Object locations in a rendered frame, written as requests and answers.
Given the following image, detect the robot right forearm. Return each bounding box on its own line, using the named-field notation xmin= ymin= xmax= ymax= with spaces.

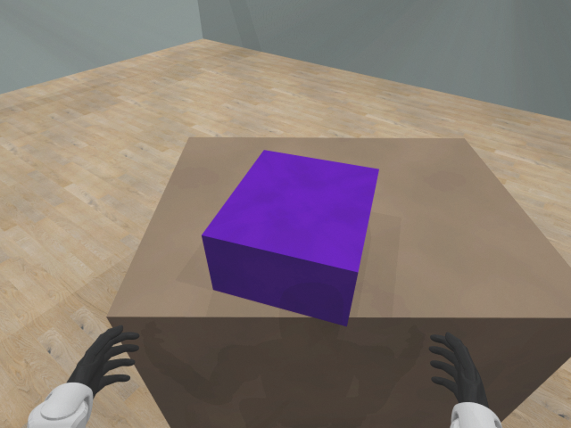
xmin=450 ymin=402 xmax=502 ymax=428

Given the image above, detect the right robot hand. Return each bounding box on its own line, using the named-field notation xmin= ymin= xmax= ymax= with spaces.
xmin=429 ymin=332 xmax=489 ymax=408

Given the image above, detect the left robot hand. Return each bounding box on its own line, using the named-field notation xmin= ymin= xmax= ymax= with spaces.
xmin=67 ymin=325 xmax=139 ymax=399

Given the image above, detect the robot left forearm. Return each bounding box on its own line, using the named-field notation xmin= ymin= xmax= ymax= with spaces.
xmin=27 ymin=383 xmax=93 ymax=428

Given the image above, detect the pedestal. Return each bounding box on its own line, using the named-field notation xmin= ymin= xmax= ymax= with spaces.
xmin=106 ymin=137 xmax=571 ymax=428

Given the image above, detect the carton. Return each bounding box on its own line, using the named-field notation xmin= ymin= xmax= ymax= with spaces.
xmin=202 ymin=150 xmax=379 ymax=326

